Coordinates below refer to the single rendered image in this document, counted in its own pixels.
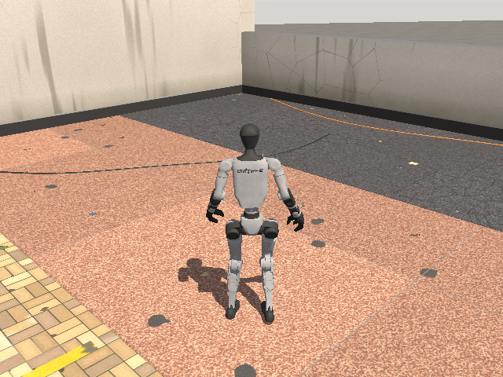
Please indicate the robot left upper arm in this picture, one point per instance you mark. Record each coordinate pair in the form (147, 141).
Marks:
(221, 179)

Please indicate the right robot forearm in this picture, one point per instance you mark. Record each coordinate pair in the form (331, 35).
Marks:
(292, 206)

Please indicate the humanoid robot head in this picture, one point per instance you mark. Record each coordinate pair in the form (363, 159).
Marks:
(249, 134)

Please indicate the left robot forearm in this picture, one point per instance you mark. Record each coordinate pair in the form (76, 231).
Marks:
(213, 204)

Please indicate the left robot hand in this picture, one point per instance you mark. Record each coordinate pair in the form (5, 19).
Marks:
(210, 218)

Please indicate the right robot hand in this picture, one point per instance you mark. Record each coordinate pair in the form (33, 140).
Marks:
(299, 220)

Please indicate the robot right upper arm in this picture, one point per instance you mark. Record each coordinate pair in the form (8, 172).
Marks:
(279, 177)

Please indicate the left robot foot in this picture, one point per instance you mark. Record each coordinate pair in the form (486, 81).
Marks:
(230, 313)

